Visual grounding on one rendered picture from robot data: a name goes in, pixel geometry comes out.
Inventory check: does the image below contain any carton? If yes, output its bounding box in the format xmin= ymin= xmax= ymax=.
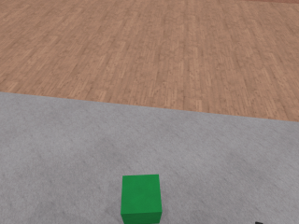
xmin=121 ymin=174 xmax=163 ymax=224

